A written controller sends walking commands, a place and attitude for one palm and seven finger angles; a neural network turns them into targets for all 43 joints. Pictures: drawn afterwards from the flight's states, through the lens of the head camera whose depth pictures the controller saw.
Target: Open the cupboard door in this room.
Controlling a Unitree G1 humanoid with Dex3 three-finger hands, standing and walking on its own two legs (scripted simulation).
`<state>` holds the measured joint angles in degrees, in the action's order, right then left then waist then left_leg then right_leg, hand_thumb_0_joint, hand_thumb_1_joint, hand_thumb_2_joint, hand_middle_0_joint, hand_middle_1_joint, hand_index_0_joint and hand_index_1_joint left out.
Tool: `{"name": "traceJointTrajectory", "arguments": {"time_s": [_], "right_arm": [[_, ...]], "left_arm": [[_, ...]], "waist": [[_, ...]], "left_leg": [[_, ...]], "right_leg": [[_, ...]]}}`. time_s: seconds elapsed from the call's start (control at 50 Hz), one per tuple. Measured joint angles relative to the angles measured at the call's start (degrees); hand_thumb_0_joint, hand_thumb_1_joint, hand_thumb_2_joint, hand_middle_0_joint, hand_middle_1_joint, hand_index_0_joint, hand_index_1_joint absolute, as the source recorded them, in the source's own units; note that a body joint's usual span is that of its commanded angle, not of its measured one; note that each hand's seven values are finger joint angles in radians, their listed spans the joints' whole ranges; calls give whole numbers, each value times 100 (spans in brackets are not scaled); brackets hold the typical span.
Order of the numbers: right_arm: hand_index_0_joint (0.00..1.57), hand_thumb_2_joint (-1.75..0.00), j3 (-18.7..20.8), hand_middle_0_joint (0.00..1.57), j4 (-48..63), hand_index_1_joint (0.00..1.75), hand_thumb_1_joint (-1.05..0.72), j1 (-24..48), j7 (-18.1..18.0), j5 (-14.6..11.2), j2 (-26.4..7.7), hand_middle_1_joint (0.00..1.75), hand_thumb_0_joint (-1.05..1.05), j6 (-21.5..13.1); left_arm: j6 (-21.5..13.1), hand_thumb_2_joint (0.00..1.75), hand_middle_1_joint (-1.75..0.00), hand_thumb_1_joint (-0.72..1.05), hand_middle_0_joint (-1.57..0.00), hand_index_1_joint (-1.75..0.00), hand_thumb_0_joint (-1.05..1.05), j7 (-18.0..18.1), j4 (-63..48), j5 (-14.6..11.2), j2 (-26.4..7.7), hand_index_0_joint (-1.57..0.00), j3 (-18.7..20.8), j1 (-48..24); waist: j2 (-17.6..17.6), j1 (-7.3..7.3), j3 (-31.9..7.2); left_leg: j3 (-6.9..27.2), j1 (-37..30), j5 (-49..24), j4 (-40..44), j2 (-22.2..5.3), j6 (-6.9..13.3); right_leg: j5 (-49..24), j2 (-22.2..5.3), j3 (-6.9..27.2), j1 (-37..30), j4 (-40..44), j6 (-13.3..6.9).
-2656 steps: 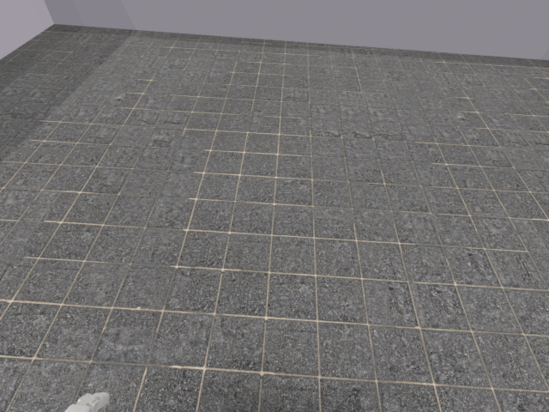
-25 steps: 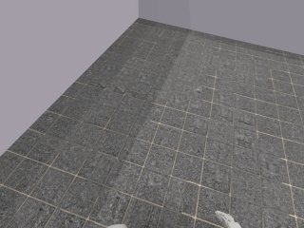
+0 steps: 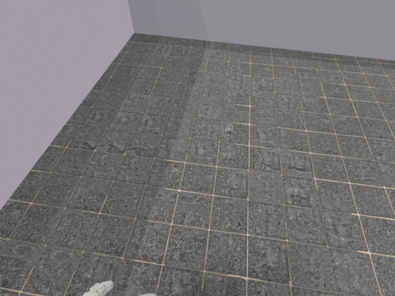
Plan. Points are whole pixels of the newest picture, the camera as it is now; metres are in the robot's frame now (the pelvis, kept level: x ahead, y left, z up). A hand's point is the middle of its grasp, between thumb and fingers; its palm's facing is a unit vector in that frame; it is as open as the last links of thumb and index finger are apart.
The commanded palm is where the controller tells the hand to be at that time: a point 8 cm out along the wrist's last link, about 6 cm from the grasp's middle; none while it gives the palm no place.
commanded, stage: walk to a spot facing it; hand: left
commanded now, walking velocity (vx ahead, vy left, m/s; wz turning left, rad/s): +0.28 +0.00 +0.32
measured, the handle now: out of the picture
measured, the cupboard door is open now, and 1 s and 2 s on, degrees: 50 50 50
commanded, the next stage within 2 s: turn to face it in 0.08 s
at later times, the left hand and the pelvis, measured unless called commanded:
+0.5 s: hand (101, 281) +0.19 +0.24 -0.19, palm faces +0.25 -0.95 -0.17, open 7.4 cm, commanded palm none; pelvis +0.18 +0.04 -0.01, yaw +11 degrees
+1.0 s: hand (121, 263) +0.22 +0.19 -0.16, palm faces +0.49 -0.84 -0.24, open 7.4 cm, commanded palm none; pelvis +0.25 -0.02 +0.01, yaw +30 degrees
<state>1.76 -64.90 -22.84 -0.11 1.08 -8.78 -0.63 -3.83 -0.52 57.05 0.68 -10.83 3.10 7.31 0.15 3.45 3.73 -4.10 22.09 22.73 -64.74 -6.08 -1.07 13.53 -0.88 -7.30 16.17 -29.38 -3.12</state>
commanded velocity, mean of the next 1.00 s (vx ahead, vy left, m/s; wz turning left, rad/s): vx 0.03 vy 0.00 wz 0.57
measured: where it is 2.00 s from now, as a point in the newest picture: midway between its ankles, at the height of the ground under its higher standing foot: (205, 275)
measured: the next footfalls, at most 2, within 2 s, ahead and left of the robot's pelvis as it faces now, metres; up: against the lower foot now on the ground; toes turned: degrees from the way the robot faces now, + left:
left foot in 0.32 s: +0.27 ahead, +0.14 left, +0.00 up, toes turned +13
right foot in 0.76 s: +0.31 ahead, -0.11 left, +0.00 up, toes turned +19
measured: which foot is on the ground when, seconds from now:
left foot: up 0.00-0.30, down 0.32-0.76, up 0.78-1.00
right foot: down 0.00-0.32, up 0.34-0.74, down 0.76-1.00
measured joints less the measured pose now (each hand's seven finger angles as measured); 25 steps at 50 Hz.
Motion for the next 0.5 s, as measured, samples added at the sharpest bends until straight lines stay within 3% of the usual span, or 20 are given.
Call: {"name": "traceJointTrajectory", "arguments": {"time_s": [0.14, 0.28, 0.3, 0.32, 0.34, 0.4, 0.44, 0.5], "right_arm": [[20, -90, 96, 20, 442, 29, -93, 758, 16, 50, 41, 30, 1, 22], [20, -90, 105, 20, 682, 29, -93, 1271, 110, 22, -216, 30, 1, -14], [20, -90, 88, 20, 750, 29, -93, 1307, 116, 35, -260, 30, 1, -47], [20, -90, 77, 20, 832, 29, -92, 1328, 107, 61, -328, 30, 1, -94], [20, -90, 73, 20, 881, 29, -92, 1387, 66, 67, -328, 30, 0, -127], [20, -90, 14, 20, 986, 29, -92, 1454, -16, 46, -273, 30, 0, -126], [20, -90, -14, 20, 1016, 29, -91, 1426, -68, 41, -241, 30, 0, -97], [20, -90, -53, 20, 992, 29, -91, 1394, -82, 38, -190, 30, 0, -28]], "left_arm": [[-71, 90, -30, 96, -20, -30, -2, 87, 359, 8, -15, -20, 34, 649], [7, 90, -30, 93, -20, -30, -1, 84, 665, 45, 65, -20, -61, 1165], [44, 90, -30, 92, -20, -30, -1, 83, 678, 38, 83, -20, -64, 1245], [100, 90, -30, 92, -20, -30, -1, 77, 674, 13, 121, -20, -65, 1322], [175, 90, -30, 92, -20, -30, 0, 72, 673, -18, 106, -20, -70, 1299], [370, 90, -30, 91, -20, -30, 0, 93, 524, -4, -2, -20, -27, 1042], [428, 90, -30, 91, -20, -30, 0, 87, 351, 18, -54, -20, 21, 766], [454, 90, -30, 91, -20, -30, 0, 67, 24, 26, -100, -19, 74, 393]], "waist": [[43, -116, -193], [154, -339, -76], [167, -357, -53], [103, -367, -66], [141, -338, -29], [244, -366, 82], [224, -400, 114], [156, -432, 134]], "left_leg": [[-15, 1009, -993, 1270, -101, -84], [-264, 612, -1296, 2777, 175, 96], [-285, 436, -1631, 3016, 239, 151], [-235, 346, -1755, 3065, 247, 361], [-216, 419, -1469, 2828, 314, 493], [-149, 373, -1008, 2682, 476, 551], [-37, 271, -1124, 2932, 556, 458], [152, 113, -1310, 3326, 650, 475]], "right_leg": [[47, 117, -229, -1006, 1017, 25], [848, -36, -519, -1618, 690, 323], [1077, -110, -545, -1564, 316, 378], [1282, -166, -568, -1330, -336, 435], [1568, -233, -405, -956, -1275, 484], [1746, -201, 191, 162, -3470, 553], [1388, -235, 362, 733, -3924, 633], [969, -305, 578, 1247, -3712, 710]]}}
